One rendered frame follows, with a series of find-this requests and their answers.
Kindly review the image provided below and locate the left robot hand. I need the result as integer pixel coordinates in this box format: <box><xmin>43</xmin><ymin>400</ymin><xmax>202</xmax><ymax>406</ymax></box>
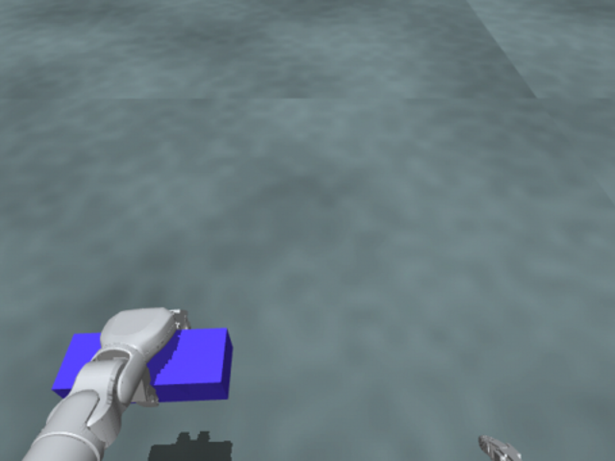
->
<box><xmin>100</xmin><ymin>307</ymin><xmax>191</xmax><ymax>407</ymax></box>

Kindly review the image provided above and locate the right robot hand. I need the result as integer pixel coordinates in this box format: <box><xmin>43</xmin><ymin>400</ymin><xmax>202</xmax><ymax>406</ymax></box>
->
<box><xmin>479</xmin><ymin>435</ymin><xmax>522</xmax><ymax>461</ymax></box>

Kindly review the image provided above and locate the carton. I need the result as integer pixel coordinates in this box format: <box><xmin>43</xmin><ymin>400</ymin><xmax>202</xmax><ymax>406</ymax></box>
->
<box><xmin>51</xmin><ymin>328</ymin><xmax>233</xmax><ymax>403</ymax></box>

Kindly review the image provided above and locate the left robot arm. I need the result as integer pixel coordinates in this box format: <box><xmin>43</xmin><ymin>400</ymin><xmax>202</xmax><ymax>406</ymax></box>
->
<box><xmin>22</xmin><ymin>344</ymin><xmax>146</xmax><ymax>461</ymax></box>

